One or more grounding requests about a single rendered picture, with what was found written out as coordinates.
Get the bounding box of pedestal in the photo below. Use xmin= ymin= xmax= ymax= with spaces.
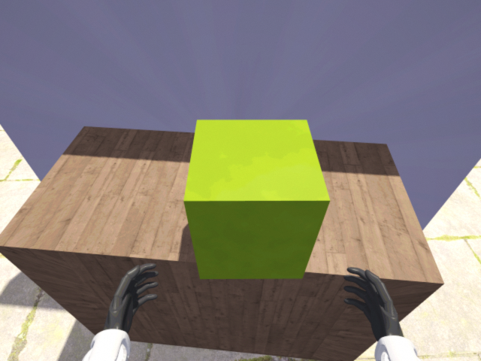
xmin=0 ymin=126 xmax=444 ymax=361

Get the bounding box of robot left hand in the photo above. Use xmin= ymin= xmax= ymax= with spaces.
xmin=103 ymin=263 xmax=159 ymax=334

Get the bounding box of carton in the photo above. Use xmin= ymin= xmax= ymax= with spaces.
xmin=183 ymin=120 xmax=330 ymax=279

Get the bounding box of robot right forearm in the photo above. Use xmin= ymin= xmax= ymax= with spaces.
xmin=374 ymin=335 xmax=421 ymax=361

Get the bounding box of robot left forearm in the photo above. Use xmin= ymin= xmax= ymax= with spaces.
xmin=82 ymin=329 xmax=131 ymax=361

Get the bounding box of robot right hand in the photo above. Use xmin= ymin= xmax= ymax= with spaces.
xmin=343 ymin=267 xmax=404 ymax=342

